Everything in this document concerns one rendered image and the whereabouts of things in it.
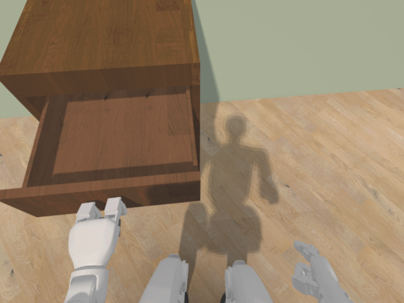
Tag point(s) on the left robot thigh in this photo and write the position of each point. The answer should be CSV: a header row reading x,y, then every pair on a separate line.
x,y
167,282

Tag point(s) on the left robot forearm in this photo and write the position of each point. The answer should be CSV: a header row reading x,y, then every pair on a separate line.
x,y
88,285

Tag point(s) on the cabinet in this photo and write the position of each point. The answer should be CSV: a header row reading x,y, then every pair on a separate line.
x,y
81,46

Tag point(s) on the drawer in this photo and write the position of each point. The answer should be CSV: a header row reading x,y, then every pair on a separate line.
x,y
135,144

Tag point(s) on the right robot thigh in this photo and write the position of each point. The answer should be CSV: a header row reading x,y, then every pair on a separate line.
x,y
243,285

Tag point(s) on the robot right hand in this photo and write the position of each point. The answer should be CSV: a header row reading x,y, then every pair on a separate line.
x,y
309,279

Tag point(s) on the robot left hand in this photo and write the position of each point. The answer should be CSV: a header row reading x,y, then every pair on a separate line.
x,y
92,240

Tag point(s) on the robot thigh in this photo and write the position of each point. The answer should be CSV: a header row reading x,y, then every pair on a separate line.
x,y
243,285
167,282

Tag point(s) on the right robot forearm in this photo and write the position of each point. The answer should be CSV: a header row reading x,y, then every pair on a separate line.
x,y
333,294

